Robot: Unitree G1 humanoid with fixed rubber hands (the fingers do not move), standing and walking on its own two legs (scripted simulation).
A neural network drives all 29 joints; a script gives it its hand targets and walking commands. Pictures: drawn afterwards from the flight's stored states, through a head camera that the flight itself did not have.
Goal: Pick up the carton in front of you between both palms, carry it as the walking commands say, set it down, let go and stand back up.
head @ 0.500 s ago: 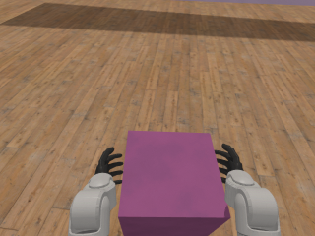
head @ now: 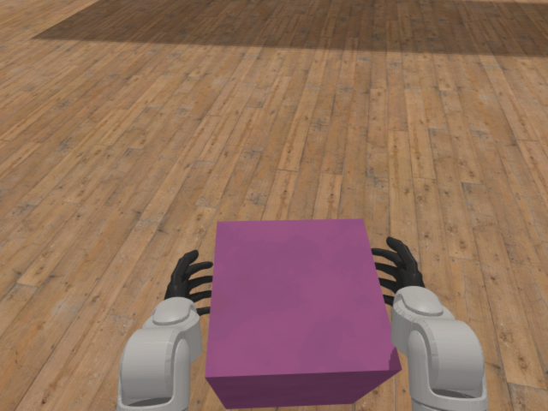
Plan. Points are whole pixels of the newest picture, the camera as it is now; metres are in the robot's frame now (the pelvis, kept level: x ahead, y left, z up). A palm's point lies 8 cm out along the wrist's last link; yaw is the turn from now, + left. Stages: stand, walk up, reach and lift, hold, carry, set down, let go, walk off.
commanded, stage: carry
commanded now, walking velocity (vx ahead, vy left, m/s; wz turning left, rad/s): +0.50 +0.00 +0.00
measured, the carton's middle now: (290, 319) +0.28 +0.01 -0.02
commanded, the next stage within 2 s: none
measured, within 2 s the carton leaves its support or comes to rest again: neither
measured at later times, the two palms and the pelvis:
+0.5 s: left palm (199, 152) +0.57 +0.18 +0.08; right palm (350, 145) +0.56 -0.11 +0.10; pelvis +0.31 +0.05 +0.00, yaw -3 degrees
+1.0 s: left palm (238, 74) +0.88 +0.14 +0.09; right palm (352, 68) +0.89 -0.15 +0.09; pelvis +0.62 -0.01 +0.00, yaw -1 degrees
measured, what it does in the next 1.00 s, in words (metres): walks ahead: left foot, then right foot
